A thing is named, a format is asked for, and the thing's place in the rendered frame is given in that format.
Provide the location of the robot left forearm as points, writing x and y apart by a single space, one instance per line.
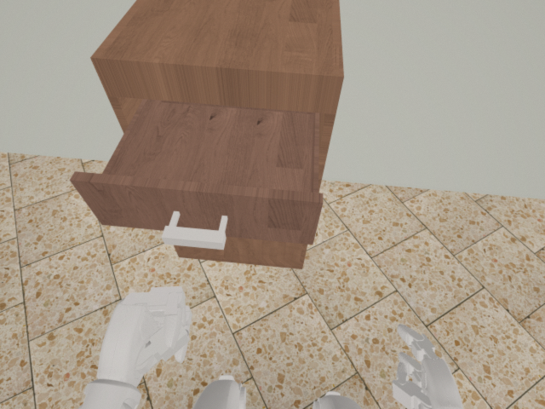
110 394

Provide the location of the drawer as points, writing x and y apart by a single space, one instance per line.
257 166

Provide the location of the handle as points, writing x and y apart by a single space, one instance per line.
194 237

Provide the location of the robot right hand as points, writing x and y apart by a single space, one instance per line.
432 385

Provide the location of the robot left thigh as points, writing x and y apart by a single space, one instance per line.
222 394

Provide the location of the cabinet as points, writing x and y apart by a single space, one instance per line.
272 54

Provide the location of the robot left hand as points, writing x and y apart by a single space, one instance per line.
159 316

